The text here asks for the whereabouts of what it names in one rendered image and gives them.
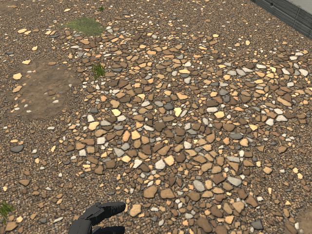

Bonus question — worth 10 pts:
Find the left robot hand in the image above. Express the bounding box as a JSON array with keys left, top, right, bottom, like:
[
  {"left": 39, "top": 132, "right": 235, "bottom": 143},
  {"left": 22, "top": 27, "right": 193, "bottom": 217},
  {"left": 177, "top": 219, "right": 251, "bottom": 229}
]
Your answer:
[{"left": 67, "top": 201, "right": 126, "bottom": 234}]

